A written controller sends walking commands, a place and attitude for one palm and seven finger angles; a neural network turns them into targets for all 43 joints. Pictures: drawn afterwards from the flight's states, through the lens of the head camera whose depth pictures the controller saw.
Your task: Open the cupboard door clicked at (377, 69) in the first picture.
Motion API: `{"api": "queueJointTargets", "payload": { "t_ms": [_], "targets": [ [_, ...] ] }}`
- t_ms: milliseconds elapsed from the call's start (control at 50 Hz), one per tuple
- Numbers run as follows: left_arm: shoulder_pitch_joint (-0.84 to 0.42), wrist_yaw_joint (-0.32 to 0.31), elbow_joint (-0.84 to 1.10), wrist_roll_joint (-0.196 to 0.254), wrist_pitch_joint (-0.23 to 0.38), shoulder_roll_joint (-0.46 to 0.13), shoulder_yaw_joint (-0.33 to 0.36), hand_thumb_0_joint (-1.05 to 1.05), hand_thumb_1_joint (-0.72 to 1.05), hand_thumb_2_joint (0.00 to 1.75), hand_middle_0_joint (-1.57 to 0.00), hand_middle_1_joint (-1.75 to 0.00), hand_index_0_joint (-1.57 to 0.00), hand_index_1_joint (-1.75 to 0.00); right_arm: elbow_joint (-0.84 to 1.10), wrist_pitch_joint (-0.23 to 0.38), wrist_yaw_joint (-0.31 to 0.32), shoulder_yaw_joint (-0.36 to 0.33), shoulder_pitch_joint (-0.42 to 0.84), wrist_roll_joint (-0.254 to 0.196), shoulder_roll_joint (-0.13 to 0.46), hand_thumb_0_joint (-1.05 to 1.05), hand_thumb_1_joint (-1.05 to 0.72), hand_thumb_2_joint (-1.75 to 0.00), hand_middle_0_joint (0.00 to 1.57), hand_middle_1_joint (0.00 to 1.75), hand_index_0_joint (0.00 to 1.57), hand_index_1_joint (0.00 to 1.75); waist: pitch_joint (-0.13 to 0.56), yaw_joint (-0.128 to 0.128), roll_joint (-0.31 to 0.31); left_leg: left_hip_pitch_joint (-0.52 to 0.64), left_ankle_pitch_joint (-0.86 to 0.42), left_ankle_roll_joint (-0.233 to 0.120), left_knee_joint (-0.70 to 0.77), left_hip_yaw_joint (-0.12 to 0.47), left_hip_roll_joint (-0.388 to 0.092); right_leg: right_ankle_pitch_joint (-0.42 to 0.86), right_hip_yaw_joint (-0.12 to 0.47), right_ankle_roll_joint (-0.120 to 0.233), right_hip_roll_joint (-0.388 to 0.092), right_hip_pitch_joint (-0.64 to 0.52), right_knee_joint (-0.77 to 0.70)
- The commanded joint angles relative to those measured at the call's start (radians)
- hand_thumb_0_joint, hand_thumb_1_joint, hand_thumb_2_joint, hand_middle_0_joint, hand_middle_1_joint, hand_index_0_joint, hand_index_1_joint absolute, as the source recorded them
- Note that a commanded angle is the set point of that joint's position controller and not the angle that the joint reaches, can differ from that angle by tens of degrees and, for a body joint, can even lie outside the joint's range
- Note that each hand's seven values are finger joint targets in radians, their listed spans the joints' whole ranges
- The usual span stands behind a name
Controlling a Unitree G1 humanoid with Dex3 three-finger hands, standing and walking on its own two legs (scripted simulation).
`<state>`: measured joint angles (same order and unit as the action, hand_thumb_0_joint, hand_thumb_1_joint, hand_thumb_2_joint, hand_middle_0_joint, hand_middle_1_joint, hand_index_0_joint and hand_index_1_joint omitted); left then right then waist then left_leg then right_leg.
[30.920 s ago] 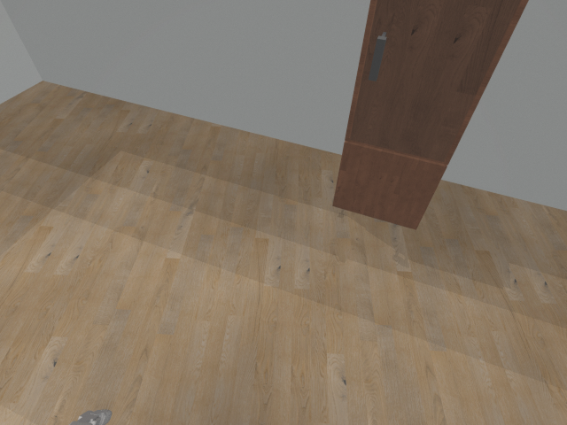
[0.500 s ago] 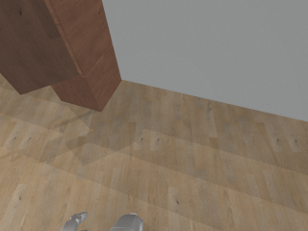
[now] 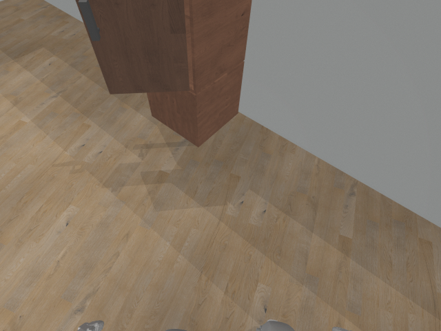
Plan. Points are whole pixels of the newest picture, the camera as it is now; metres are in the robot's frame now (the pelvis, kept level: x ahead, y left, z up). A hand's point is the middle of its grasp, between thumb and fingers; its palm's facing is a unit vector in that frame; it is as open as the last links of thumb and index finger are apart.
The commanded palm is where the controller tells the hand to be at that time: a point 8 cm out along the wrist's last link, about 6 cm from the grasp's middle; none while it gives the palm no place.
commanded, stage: turn to face it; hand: left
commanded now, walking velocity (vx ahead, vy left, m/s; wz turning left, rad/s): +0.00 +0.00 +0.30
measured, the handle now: (91, 17) +1.03 +0.53 +0.01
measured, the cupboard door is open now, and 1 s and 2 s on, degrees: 46 46 46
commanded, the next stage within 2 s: take the last steps up to it in 0.18 s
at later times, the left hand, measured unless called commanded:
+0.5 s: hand out of the picture -0.01 +0.19 -0.19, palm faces +0.26 -0.95 -0.17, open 7.3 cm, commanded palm none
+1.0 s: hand (130, 263) +0.26 +0.22 -0.16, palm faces +0.16 -0.97 -0.18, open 7.4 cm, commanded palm none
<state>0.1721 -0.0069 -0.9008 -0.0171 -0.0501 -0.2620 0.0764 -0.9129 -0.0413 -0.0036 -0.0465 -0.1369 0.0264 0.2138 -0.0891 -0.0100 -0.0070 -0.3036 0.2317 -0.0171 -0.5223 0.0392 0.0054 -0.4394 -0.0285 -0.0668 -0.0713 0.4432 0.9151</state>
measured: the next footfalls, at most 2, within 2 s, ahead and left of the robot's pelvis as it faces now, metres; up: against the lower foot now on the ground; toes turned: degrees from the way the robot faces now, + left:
right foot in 0.10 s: +0.05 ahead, -0.15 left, +0.00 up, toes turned -1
left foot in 0.48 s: +0.04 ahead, +0.09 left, +0.00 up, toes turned +15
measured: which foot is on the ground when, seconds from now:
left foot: down 0.00-0.10, up 0.12-0.46, down 0.48-1.00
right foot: up 0.00-0.08, down 0.10-0.48, up 0.50-0.98, down 1.00-1.00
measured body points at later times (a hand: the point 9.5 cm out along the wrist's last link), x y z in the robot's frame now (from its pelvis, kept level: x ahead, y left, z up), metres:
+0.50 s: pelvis +0.02 +0.00 -0.01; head +0.05 +0.03 +0.44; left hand -0.03 +0.24 -0.17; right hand +0.15 -0.23 -0.14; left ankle +0.00 +0.08 -0.74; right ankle +0.01 -0.14 -0.73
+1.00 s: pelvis +0.15 +0.03 -0.01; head +0.18 +0.03 +0.43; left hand +0.25 +0.27 -0.14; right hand +0.07 -0.19 -0.16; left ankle +0.00 +0.08 -0.73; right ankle +0.23 -0.05 -0.74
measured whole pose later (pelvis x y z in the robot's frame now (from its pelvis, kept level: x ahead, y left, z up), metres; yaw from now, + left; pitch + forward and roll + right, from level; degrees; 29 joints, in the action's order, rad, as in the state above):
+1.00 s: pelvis +0.15 +0.03 -0.01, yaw +12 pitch +0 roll +1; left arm 0.06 0.02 -0.95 -0.02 0.04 -0.16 0.04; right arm -1.17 0.04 0.02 -0.02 -0.49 0.02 0.12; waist -0.07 0.05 0.00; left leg -0.02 0.46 -0.06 -0.52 -0.06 0.06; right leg -0.22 -0.11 0.05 -0.04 0.36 0.59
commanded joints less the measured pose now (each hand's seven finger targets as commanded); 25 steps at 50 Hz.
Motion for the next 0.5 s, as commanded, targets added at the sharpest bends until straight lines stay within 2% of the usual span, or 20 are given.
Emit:
{"api": "queueJointTargets", "payload": {
  "t_ms": [0,20,40,60,80,100,120,160,180,200,240,260,280,320,360,400,420,440,460,480],
  "targets": [
    [0.05,-0.002,0.059,0.002,0.027,-0.035,0.002,0.0,0.9,0.9,-0.2,-0.3,-0.2,-0.3,0.059,0.013,0.014,-0.059,-0.007,0.003,0.2,0.0,-0.9,-0.9,0.2,0.3,0.2,0.3,0.125,0.013,0.169,0.022,-0.182,-0.133,0.145,0.231,-0.202,0.047,-0.037,0.006,0.056,-0.148,-0.203],
    [0.083,-0.003,0.049,0.003,0.032,-0.038,0.004,0.0,0.9,0.9,-0.2,-0.3,-0.2,-0.3,0.061,0.011,0.014,-0.058,0.007,0.0,0.198,0.0,-0.9,-0.9,0.2,0.3,0.2,0.3,0.128,-0.005,0.168,-0.004,-0.174,-0.117,0.119,0.217,-0.186,0.109,-0.046,0.008,0.062,-0.211,-0.286],
    [0.125,-0.007,0.037,0.004,0.04,-0.052,0.009,0.0,0.9,0.9,-0.2,-0.3,-0.2,-0.3,0.066,0.011,0.012,-0.056,0.018,-0.007,0.18,0.0,-0.9,-0.9,0.2,0.3,0.2,0.3,0.137,-0.027,0.136,-0.056,-0.14,-0.088,0.062,0.201,-0.157,0.195,-0.036,0.013,0.048,-0.309,-0.415],
    [0.15,-0.013,0.034,-0.004,0.053,-0.103,0.018,0.0,0.9,0.9,-0.2,-0.3,-0.2,-0.3,0.069,0.012,0.008,-0.051,0.006,-0.016,0.139,0.0,-0.9,-0.9,0.2,0.3,0.2,0.3,0.148,-0.036,0.013,-0.142,-0.04,-0.036,-0.05,0.141,-0.082,0.202,0.086,0.043,-0.058,-0.405,-0.549],
    [0.155,-0.02,0.034,-0.016,0.06,-0.187,0.034,0.0,0.9,0.9,-0.2,-0.3,-0.2,-0.3,0.087,0.013,0.003,-0.039,-0.006,-0.02,0.071,0.0,-0.9,-0.9,0.2,0.3,0.2,0.3,0.124,-0.036,-0.262,-0.277,0.256,0.037,-0.274,-0.015,0.064,0.267,0.357,0.148,-0.311,-0.435,-0.642],
    [0.158,-0.017,0.048,-0.012,0.057,-0.206,0.026,0.0,0.9,0.9,-0.2,-0.3,-0.2,-0.3,0.099,0.008,-0.001,-0.042,0.022,-0.014,0.1,0.0,-0.9,-0.9,0.2,0.3,0.2,0.3,0.116,-0.053,-0.216,-0.236,0.387,0.032,-0.476,0.016,0.046,0.295,0.381,0.23,-0.406,-0.299,-0.663],
    [0.118,-0.024,0.046,-0.009,0.066,-0.158,0.021,0.0,0.9,0.9,-0.2,-0.3,-0.2,-0.3,0.081,-0.002,0.002,-0.049,0.037,-0.01,0.101,0.0,-0.9,-0.9,0.2,0.3,0.2,0.3,0.098,-0.027,-0.254,-0.258,0.345,0.034,-0.597,0.044,0.02,0.359,0.379,0.238,-0.353,-0.265,-0.649],
    [0.058,-0.025,0.051,-0.004,0.065,-0.105,0.008,0.0,0.9,0.9,-0.2,-0.3,-0.2,-0.3,0.042,-0.008,-0.003,-0.048,0.004,-0.013,0.096,0.0,-0.9,-0.9,0.2,0.3,0.2,0.3,0.08,0.008,-0.215,-0.255,0.242,0.05,-0.668,0.022,-0.009,0.52,0.194,0.211,-0.262,-0.28,-0.593],
    [0.059,-0.025,0.052,-0.004,0.069,-0.089,0.002,0.0,0.9,0.9,-0.2,-0.3,-0.2,-0.3,0.031,-0.008,-0.006,-0.041,0.0,-0.013,0.081,0.0,-0.9,-0.9,0.2,0.3,0.2,0.3,0.082,0.012,-0.209,-0.242,0.217,0.057,-0.648,0.004,-0.009,0.592,0.128,0.196,-0.231,-0.291,-0.577],
    [0.071,-0.026,0.046,-0.006,0.072,-0.084,0.0,0.0,0.9,0.9,-0.2,-0.3,-0.2,-0.3,0.023,-0.008,-0.006,-0.036,0.003,-0.015,0.071,0.0,-0.9,-0.9,0.2,0.3,0.2,0.3,0.086,0.008,-0.19,-0.224,0.216,0.062,-0.598,-0.013,-0.009,0.641,0.098,0.193,-0.226,-0.305,-0.569],
    [0.113,-0.026,0.021,-0.008,0.074,-0.096,0.003,0.0,0.9,0.9,-0.2,-0.3,-0.2,-0.3,0.014,-0.006,-0.006,-0.028,0.023,-0.018,0.05,0.0,-0.9,-0.9,0.2,0.3,0.2,0.3,0.102,-0.011,-0.166,-0.189,0.234,0.068,-0.472,-0.049,-0.002,0.712,0.068,0.195,-0.229,-0.355,-0.551],
    [0.13,-0.027,0.007,-0.012,0.074,-0.097,0.006,0.0,0.9,0.9,-0.2,-0.3,-0.2,-0.3,0.009,-0.001,-0.005,-0.024,0.032,-0.02,0.039,0.0,-0.9,-0.9,0.2,0.3,0.2,0.3,0.103,-0.022,-0.164,-0.165,0.25,0.068,-0.398,-0.063,-0.001,0.735,0.074,0.202,-0.234,-0.375,-0.545],
    [0.156,-0.025,-0.006,-0.012,0.075,-0.109,0.01,0.0,0.9,0.9,-0.2,-0.3,-0.2,-0.3,0.007,0.003,-0.006,-0.02,0.045,-0.019,0.031,0.0,-0.9,-0.9,0.2,0.3,0.2,0.3,0.098,-0.038,-0.151,-0.157,0.249,0.066,-0.343,-0.079,0.004,0.717,0.085,0.202,-0.245,-0.391,-0.55],
    [0.178,-0.02,-0.03,-0.012,0.077,-0.125,0.019,0.0,0.9,0.9,-0.2,-0.3,-0.2,-0.3,0.007,0.009,-0.009,-0.015,0.057,-0.018,0.03,0.0,-0.9,-0.9,0.2,0.3,0.2,0.3,0.087,-0.051,-0.165,-0.138,0.241,0.062,-0.269,-0.095,0.0,0.584,0.107,0.206,-0.272,-0.393,-0.577],
    [0.183,-0.013,-0.048,-0.014,0.078,-0.133,0.026,0.0,0.9,0.9,-0.2,-0.3,-0.2,-0.3,0.005,0.02,-0.013,-0.015,0.046,-0.015,0.037,0.0,-0.9,-0.9,0.2,0.3,0.2,0.3,0.081,-0.051,-0.18,-0.095,0.234,0.052,-0.169,-0.114,-0.002,0.421,0.119,0.202,-0.289,-0.377,-0.58],
    [0.151,-0.007,-0.053,-0.008,0.075,-0.137,0.032,0.0,0.9,0.9,-0.2,-0.3,-0.2,-0.3,-0.015,0.032,-0.011,-0.012,-0.017,-0.011,0.043,0.0,-0.9,-0.9,0.2,0.3,0.2,0.3,0.083,-0.016,-0.152,0.047,0.145,0.037,-0.007,-0.138,0.006,0.267,0.085,0.173,-0.272,-0.289,-0.548],
    [0.125,-0.002,-0.048,-0.003,0.071,-0.127,0.032,0.0,0.9,0.9,-0.2,-0.3,-0.2,-0.3,-0.03,0.04,-0.009,-0.014,-0.071,-0.01,0.056,0.0,-0.9,-0.9,0.2,0.3,0.2,0.3,0.086,0.015,-0.106,0.173,0.084,0.023,0.102,-0.139,0.013,0.179,0.036,0.134,-0.234,-0.192,-0.494],
    [0.102,0.006,-0.031,0.004,0.065,-0.088,0.027,0.0,0.9,0.9,-0.2,-0.3,-0.2,-0.3,-0.046,0.049,-0.003,-0.03,-0.144,-0.004,0.124,0.0,-0.9,-0.9,0.2,0.3,0.2,0.3,0.112,0.055,0.075,0.329,0.122,-0.038,0.183,0.031,-0.104,0.057,-0.043,0.083,-0.149,-0.024,-0.322],
    [0.061,0.017,0.009,0.004,0.064,-0.025,0.011,0.0,0.9,0.9,-0.2,-0.3,-0.2,-0.3,-0.056,0.045,0.003,-0.054,-0.23,0.007,0.213,0.0,-0.9,-0.9,0.2,0.3,0.2,0.3,0.108,0.092,0.351,0.42,0.137,-0.144,0.259,0.333,-0.331,-0.156,-0.16,0.03,-0.018,0.19,-0.041],
    [-0.042,0.01,0.03,-0.01,0.059,-0.033,0.001,0.0,0.9,0.9,-0.2,-0.3,-0.2,-0.3,-0.077,0.044,0.015,-0.047,-0.287,0.008,0.208,0.0,-0.9,-0.9,0.2,0.3,0.2,0.3,0.076,0.131,0.312,0.347,0.158,-0.209,0.316,0.399,-0.372,-0.178,-0.065,0.045,-0.023,0.251,0.121]
  ]
}}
